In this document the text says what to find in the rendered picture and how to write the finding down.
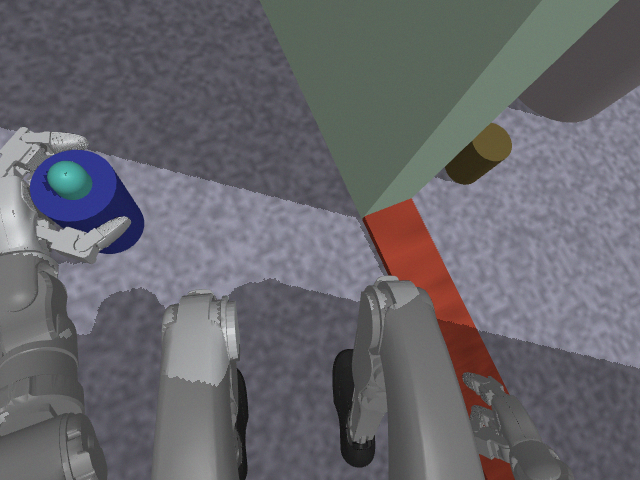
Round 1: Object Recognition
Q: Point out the right robot hand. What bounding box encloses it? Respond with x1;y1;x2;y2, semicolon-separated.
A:
462;372;543;463

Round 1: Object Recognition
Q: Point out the right robot foot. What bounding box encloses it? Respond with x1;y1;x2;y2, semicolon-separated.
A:
332;349;375;468

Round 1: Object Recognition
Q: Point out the right robot arm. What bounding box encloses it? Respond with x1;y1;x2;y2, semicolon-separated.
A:
509;441;575;480

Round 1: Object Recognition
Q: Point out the left robot arm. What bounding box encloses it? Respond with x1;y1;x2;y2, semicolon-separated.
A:
0;250;107;480

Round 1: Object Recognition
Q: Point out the left robot hand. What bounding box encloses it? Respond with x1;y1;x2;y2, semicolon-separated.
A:
0;127;131;264

